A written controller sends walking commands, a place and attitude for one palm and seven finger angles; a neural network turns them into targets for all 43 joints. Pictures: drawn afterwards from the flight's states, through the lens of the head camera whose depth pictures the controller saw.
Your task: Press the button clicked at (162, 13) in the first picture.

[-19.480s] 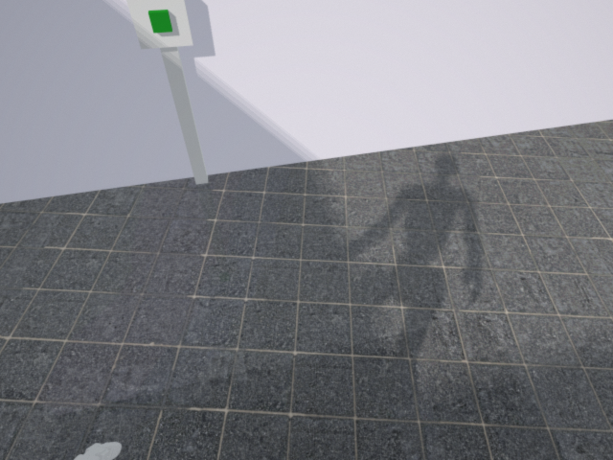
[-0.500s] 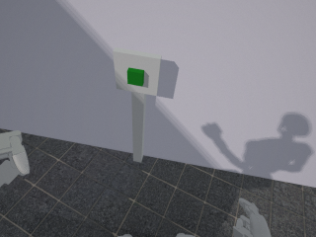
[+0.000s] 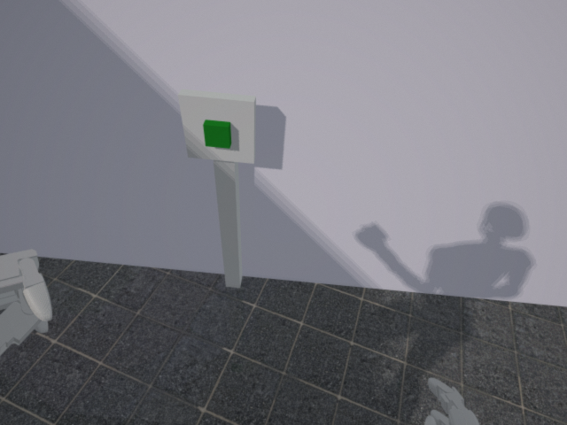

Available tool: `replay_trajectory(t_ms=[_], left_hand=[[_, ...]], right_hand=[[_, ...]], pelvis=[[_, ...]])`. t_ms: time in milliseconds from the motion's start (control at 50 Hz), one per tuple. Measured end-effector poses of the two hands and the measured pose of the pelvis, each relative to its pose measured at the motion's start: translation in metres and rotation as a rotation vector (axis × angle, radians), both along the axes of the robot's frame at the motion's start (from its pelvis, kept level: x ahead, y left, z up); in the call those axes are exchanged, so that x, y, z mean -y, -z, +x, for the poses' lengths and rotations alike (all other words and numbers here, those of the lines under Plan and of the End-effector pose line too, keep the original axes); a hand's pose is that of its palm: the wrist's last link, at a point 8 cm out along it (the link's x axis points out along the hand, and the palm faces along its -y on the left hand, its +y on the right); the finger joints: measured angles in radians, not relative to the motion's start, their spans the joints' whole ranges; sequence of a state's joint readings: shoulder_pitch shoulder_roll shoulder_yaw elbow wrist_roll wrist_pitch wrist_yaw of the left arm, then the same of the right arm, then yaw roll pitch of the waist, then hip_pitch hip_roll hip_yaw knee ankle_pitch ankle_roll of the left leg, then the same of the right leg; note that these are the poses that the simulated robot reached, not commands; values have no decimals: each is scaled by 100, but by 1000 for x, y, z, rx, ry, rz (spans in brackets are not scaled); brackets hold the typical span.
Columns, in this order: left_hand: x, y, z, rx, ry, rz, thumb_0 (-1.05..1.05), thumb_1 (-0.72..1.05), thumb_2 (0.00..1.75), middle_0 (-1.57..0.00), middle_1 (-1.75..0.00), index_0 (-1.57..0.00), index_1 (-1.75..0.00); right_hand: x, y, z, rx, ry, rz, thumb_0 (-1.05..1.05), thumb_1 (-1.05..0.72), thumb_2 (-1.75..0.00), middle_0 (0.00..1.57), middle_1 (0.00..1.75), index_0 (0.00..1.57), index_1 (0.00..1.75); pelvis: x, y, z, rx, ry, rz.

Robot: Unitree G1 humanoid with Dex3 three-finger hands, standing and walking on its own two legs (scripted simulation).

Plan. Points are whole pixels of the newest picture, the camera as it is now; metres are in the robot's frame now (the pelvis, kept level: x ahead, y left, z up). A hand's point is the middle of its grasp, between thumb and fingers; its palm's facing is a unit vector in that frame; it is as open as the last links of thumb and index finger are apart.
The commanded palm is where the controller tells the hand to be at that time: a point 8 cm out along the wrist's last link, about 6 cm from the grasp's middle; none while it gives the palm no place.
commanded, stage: stop stepping back and stand still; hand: left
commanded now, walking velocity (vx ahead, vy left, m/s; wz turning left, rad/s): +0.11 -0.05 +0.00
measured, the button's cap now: (218, 133) +0.77 +0.18 +0.00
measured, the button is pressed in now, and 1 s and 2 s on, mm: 0 0 0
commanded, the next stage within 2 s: let the arm hang, fingers relaxed in 0.32 s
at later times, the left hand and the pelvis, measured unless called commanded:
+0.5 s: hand (76, 351) +0.19 +0.24 +0.09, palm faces +0.27 -0.85 -0.45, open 3.1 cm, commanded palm none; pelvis -0.02 +0.00 -0.01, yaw +3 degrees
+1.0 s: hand out of the picture -0.11 +0.21 -0.16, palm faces +0.09 -0.97 -0.23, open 5.5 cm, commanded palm none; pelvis -0.03 +0.02 +0.01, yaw +3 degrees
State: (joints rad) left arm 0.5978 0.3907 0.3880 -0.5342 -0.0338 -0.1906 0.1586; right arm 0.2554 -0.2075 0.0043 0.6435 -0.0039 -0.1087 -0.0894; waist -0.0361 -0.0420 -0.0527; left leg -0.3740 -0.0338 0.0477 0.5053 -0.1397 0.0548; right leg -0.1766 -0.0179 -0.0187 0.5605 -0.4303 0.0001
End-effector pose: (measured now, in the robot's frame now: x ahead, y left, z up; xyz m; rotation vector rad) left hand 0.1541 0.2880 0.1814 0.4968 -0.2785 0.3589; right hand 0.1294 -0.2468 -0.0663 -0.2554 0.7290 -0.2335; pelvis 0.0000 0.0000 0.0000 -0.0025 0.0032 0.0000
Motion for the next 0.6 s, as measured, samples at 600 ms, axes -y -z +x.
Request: replay_trajectory(t_ms=[600], left_hand=[[22,237,-31,-909,-93,-393,1,90,90,-120,-140,-121,-141]], right_hand=[[-26,59,-32,-264,-111,124,1,-90,-89,20,30,20,30]], pelvis=[[-6,9,-19,25,-68,3]])
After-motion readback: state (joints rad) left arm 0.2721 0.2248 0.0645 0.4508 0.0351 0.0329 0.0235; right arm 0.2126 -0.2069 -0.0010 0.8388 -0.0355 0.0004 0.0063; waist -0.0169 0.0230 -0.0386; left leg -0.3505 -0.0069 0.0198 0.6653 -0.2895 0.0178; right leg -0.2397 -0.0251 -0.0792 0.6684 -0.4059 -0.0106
